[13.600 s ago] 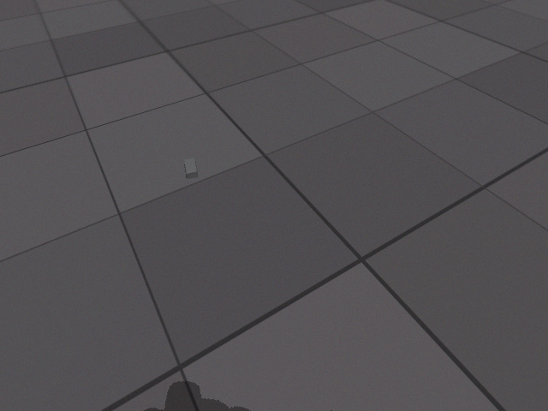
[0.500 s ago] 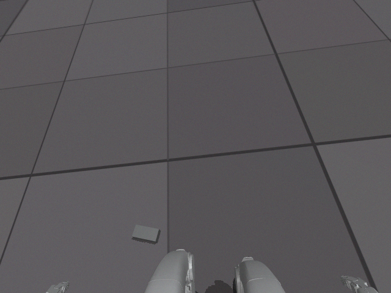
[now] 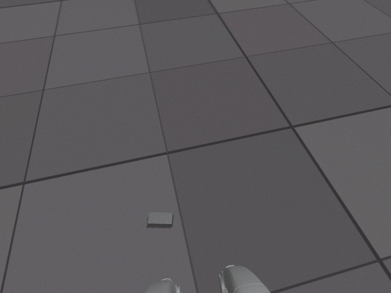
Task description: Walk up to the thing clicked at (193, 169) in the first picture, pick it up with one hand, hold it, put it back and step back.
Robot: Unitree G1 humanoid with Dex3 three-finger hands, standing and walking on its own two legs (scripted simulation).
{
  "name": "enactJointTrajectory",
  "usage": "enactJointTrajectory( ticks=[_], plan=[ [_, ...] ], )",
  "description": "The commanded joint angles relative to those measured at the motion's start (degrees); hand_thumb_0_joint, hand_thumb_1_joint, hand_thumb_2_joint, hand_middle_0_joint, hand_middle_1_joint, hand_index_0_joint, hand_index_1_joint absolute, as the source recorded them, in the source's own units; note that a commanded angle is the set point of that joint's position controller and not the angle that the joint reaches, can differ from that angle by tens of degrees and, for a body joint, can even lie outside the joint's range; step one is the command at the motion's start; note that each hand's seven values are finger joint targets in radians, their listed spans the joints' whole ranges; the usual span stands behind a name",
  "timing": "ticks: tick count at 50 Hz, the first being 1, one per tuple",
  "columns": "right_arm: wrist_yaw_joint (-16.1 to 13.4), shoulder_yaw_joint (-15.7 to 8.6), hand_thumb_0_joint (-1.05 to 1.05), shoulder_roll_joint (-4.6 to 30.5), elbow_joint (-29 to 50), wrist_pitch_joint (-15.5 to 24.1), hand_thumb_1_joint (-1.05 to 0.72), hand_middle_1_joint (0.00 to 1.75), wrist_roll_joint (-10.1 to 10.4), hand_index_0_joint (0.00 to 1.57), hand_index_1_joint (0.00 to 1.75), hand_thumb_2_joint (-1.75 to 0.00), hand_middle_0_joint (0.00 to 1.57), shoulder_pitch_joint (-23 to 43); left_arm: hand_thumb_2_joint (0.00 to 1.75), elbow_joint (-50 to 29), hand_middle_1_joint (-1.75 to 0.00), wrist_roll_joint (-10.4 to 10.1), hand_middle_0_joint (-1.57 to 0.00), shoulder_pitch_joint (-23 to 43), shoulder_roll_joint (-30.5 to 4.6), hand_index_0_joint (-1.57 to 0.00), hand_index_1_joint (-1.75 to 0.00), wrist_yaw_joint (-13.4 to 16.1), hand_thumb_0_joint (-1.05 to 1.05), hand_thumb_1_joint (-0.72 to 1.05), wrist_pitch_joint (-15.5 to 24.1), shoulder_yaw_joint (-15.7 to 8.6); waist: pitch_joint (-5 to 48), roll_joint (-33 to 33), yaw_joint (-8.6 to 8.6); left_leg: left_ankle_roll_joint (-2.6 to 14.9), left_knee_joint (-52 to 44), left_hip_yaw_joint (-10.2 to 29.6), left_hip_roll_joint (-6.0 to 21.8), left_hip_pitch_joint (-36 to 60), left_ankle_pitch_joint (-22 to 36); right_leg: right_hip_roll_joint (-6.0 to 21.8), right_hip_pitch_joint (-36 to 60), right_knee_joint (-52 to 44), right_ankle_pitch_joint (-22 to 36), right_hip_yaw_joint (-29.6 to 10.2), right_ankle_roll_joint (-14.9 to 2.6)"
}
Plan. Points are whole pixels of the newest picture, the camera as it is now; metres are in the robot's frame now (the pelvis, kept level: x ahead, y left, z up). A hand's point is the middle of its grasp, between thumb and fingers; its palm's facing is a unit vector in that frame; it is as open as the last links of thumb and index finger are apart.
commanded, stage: walk up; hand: left
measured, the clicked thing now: (160, 219) +0.52 +0.19 -0.72
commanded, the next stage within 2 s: none
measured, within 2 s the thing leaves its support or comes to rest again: neither
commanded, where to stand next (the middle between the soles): +0.10 +0.00 m, yaw -5 degrees
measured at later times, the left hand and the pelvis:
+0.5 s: hand out of the picture +0.05 +0.29 -0.10, palm faces -0.14 -0.89 -0.44, open 7.4 cm; pelvis -0.01 +0.01 +0.03, yaw -9 degrees
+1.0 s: hand out of the picture +0.14 +0.23 -0.14, palm faces -0.12 -0.91 -0.39, open 7.4 cm; pelvis +0.03 -0.02 +0.01, yaw -6 degrees
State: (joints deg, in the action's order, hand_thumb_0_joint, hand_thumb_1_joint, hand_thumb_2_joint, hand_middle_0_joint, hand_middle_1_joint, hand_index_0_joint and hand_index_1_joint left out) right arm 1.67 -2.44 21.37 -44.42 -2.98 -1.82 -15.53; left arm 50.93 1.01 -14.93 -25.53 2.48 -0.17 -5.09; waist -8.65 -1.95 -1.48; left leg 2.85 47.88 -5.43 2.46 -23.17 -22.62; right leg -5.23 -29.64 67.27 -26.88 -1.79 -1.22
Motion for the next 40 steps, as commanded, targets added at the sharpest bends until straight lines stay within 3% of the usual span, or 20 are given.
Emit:
enactJointTrajectory(
  ticks=[1, 6, 9, 11, 12, 13, 14, 15, 16, 19, 23, 25, 28, 29, 30, 31, 33, 35, 38, 40],
  plan=[
    [-2.4, -6.0, 0.0, 19.0, 2.5, 4.3, -0.9, 0.3, 0.1, 0.2, 0.3, -0.9, 0.2, -1.9, 0.9, -4.4, -0.3, 1.0, -0.2, -0.4, -11.6, -0.2, -0.3, -1.2, 0.0, 0.9, 1.1, -3.0, 6.8, -1.7, -1.3, 5.26, -28.2, 32.5, 18.8, 15.4, -21.9, 3.6, -7.2, -8.5, -4.8, -7.0, 0.06],
    [-1.8, -6.5, 0.0, 20.1, 0.1, 5.1, -0.9, 0.3, -0.6, 0.2, 0.3, -0.9, 0.2, -3.5, 0.9, -2.2, -0.3, 0.8, -0.2, -5.5, -11.0, -0.2, -0.3, -2.6, 0.0, 0.9, 1.6, -2.9, 7.3, -7.9, -0.37, 4.39, -35.4, 25.7, 19.0, 16.7, -18.4, 4.9, 1.5, -21.4, -10.0, -0.7, -1.6],
    [-1.2, -6.8, 0.0, 19.1, -0.2, 4.5, -0.9, 0.3, -0.9, 0.2, 0.3, -0.9, 0.2, -1.6, 0.9, -0.2, -0.3, 0.6, -0.2, -8.5, -9.6, -0.2, -0.3, -3.3, 0.0, 0.9, 1.6, -2.5, 5.4, -10.6, 0.51, 1.93, -38.2, 17.4, 15.2, 12.0, -17.4, 4.0, 9.6, -29.3, -6.0, 4.1, -2.31],
    [-0.5, -6.7, 0.0, 18.2, 0.1, 3.7, -0.9, 0.3, -0.9, 0.2, 0.3, -0.9, 0.2, 1.3, 0.9, 1.5, -0.3, 0.7, -0.2, -13.3, -8.3, -0.2, -0.3, -3.6, 0.0, 0.9, 1.9, -2.5, 6.5, -9.4, 3.29, 0.85, -36.2, 9.7, 11.9, 8.0, -16.9, 2.9, 19.2, -39.2, 0.8, 8.3, -2.94],
    [-0.3, -6.3, 0.0, 16.8, 0.5, 3.4, -0.9, 0.3, -0.9, 0.2, 0.3, -0.9, 0.2, 2.8, 0.9, 2.6, -0.3, 0.9, -0.2, -16.0, -8.1, -0.2, -0.3, -3.5, 0.0, 0.9, 2.1, -2.8, 7.4, -7.0, 5.42, -1.91, -33.0, 3.6, 8.6, 5.1, -14.1, 2.2, 26.5, -46.3, 6.0, 10.7, -3.18],
    [-0.3, -5.4, 0.0, 13.6, 1.5, 3.4, -0.9, 0.3, -0.8, 0.2, 0.3, -0.9, 0.2, 5.0, 0.9, 3.4, -0.3, 1.2, -0.2, -19.0, -9.6, -0.2, -0.3, -3.2, 0.0, 0.9, 2.4, -3.6, 7.3, -1.9, 8.05, -6.76, -25.2, -3.3, 3.6, -4.1, -8.6, 3.3, 38.4, -52.8, 6.1, 7.3, -4.45],
    [-0.3, -3.5, 0.0, 8.4, 2.1, 3.5, -0.9, 0.3, 0.0, 0.2, 0.3, -0.9, 0.2, 4.9, 0.9, 2.5, -0.3, 1.8, -0.2, -18.6, -12.9, -0.2, -0.3, -2.7, 0.0, 0.9, 2.4, -4.9, 6.0, 13.3, 8.7, -8.17, -5.8, -7.1, -2.4, -17.9, -7.5, 15.6, 43.0, -57.0, -9.2, -16.3, -8.15],
    [-0.7, -4.2, 0.0, 10.9, 2.0, 3.2, -0.9, 0.3, 0.3, 0.2, 0.3, -0.9, 0.2, 5.2, 0.9, -0.9, -0.3, 1.7, -0.2, -11.0, -15.8, -0.2, -0.3, -1.9, 0.0, 0.9, 2.5, -5.1, -0.1, 11.4, 7.25, -5.42, 2.8, 5.5, -0.1, -23.0, -6.4, 25.9, 30.7, -57.7, -22.2, -29.1, -13.92],
    [-0.8, -5.0, 0.0, 13.8, 0.9, 3.3, -0.9, 0.3, 1.1, 0.2, 0.3, -0.9, 0.2, 3.4, 0.9, -3.1, -0.3, 1.0, -0.2, -4.9, -16.0, -0.2, -0.3, -1.5, 0.0, 0.9, 3.0, -4.8, -3.5, 7.2, 5.13, -4.16, 8.5, 12.5, 1.4, -19.4, -4.2, 28.2, 22.1, -59.1, -25.2, -28.6, -15.72],
    [0.1, -5.1, 0.0, 15.3, -1.6, 4.2, -0.9, 0.3, 2.0, 0.2, 0.3, -0.9, 0.2, -2.7, 0.9, -4.6, -0.3, 0.4, -0.2, 2.3, -13.0, -0.2, -0.3, -1.4, 0.0, 0.9, 4.5, -3.4, -2.0, 6.0, -0.36, -3.08, 9.2, 12.3, 0.5, -15.7, 3.8, 20.7, 22.7, -56.7, -8.2, -13.8, -11.51],
    [0.9, -4.1, 0.0, 13.6, -2.3, 4.9, -0.9, 0.3, 1.6, 0.2, 0.3, -0.9, 0.2, -1.4, 0.9, -4.4, -0.3, 1.1, -0.2, 2.5, -12.7, -0.2, -0.3, -2.5, 0.0, 0.9, 4.1, -3.1, -2.5, 12.5, 1.6, -3.49, -4.6, 6.1, 3.0, -2.3, 5.8, 18.4, 12.6, -53.2, 0.6, -3.9, -9.61],
    [0.3, -4.1, 0.0, 13.1, -3.6, 5.9, -0.9, 0.3, 1.6, 0.2, 0.3, -0.9, 0.2, -0.6, 0.9, -3.6, -0.3, 0.3, -0.2, 1.6, -12.3, -0.2, -0.3, -2.8, 0.0, 0.9, 3.2, -2.4, -0.7, 11.1, 1.86, -3.51, -11.6, 3.3, 1.0, 5.4, 11.8, 17.2, 10.3, -47.0, 9.5, -1.5, -8.77],
    [-1.9, -4.9, 0.0, 14.6, -8.0, 7.0, -0.9, 0.3, 1.0, 0.2, 0.3, -0.9, 0.2, -9.8, 0.9, -3.2, -0.3, 0.0, -0.2, 0.9, -8.5, -0.2, -0.3, -3.1, 0.0, 0.9, 1.1, -0.8, 7.1, 1.0, -2.24, -2.44, -18.4, 0.0, -3.8, 21.4, 11.5, 12.6, 7.4, -23.9, 22.2, 4.1, -5.93],
    [-2.5, -5.8, 0.0, 18.5, -7.9, 7.5, -0.9, 0.3, 0.3, 0.2, 0.3, -0.9, 0.2, -12.6, 0.9, -3.7, -0.3, -0.5, -0.2, -1.5, -4.5, -0.2, -0.3, -3.2, 0.0, 0.9, 0.9, 0.3, 9.1, -8.6, -2.62, 0.32, -23.1, 13.9, 5.3, 23.2, 8.2, 9.1, 3.5, -10.7, 13.2, 5.8, -2.87],
    [-2.6, -6.3, 0.0, 24.5, -6.4, 7.7, -0.9, 0.3, 0.9, 0.2, 0.3, -0.9, 0.2, -12.9, 0.9, -3.7, -0.3, -1.3, -0.2, -2.7, -6.4, -0.2, -0.3, -2.7, 0.0, 0.9, 0.4, -0.4, 10.2, -14.5, -2.27, 9.46, -32.8, 43.1, 19.6, 20.4, 2.5, 2.9, -3.1, -3.4, -6.1, 1.8, -1.44],
    [-2.7, -6.8, 0.0, 24.6, -5.8, 7.7, -0.9, 0.3, 1.7, 0.2, 0.3, -0.9, 0.2, -9.0, 0.9, -2.4, -0.3, -0.3, -0.2, 0.1, -10.8, -0.2, -0.3, -2.0, 0.0, 0.9, -0.2, -1.3, 7.1, -5.5, -1.15, 12.84, -34.3, 48.2, 22.3, 12.8, -5.7, 7.1, -0.9, -1.3, -7.4, -5.1, -1.67],
    [-3.3, -5.0, 0.0, 20.4, -4.4, 7.7, -0.9, 0.3, 1.1, 0.2, 0.3, -0.9, 0.2, -3.2, 0.9, -0.8, -0.3, -0.6, -0.2, -0.3, -10.9, -0.2, -0.3, -2.1, 0.0, 0.9, -0.2, -1.6, 5.6, -0.8, 1.5, 9.58, -30.3, 32.7, 16.2, 10.1, -2.8, 9.5, -1.1, -1.6, -3.8, -5.8, -1.75],
    [-3.5, -4.3, 0.0, 19.0, -4.5, 7.8, -0.9, 0.3, 0.8, 0.2, 0.3, -0.9, 0.2, 0.0, 0.9, 1.2, -0.3, -0.5, -0.2, -1.9, -10.0, -0.2, -0.3, -2.6, 0.0, 0.9, -0.4, -1.7, 4.5, -4.6, 2.5, 7.91, -27.8, 23.5, 13.1, 3.1, -1.6, 11.0, 3.8, -9.6, -1.5, -3.5, -1.25],
    [-3.3, -3.3, 0.0, 17.7, -4.7, 7.0, -0.9, 0.3, 0.2, 0.2, 0.3, -0.9, 0.2, 2.2, 0.9, 2.6, -0.3, -0.5, -0.2, -1.3, -7.3, -0.2, -0.3, -3.1, 0.0, 0.9, -0.5, -1.6, 7.1, -7.9, 2.26, 7.45, -24.6, 18.2, 12.1, -2.9, 11.0, 8.7, 14.0, -19.4, 2.6, 1.7, -0.34],
    [-3.2, -2.6, 0.0, 16.7, -4.3, 6.1, -0.9, 0.3, 1.0, 0.2, 0.3, -0.9, 0.2, 4.5, 0.9, 3.5, -0.3, -0.4, -0.2, -1.3, -7.1, -0.2, -0.3, -2.6, 0.0, 0.9, -0.2, -1.8, 8.8, -6.9, 3.3, 5.15, -19.2, 15.5, 10.0, -5.9, 15.5, 6.8, 20.2, -27.4, 11.1, 3.0, -0.43]
  ],
)
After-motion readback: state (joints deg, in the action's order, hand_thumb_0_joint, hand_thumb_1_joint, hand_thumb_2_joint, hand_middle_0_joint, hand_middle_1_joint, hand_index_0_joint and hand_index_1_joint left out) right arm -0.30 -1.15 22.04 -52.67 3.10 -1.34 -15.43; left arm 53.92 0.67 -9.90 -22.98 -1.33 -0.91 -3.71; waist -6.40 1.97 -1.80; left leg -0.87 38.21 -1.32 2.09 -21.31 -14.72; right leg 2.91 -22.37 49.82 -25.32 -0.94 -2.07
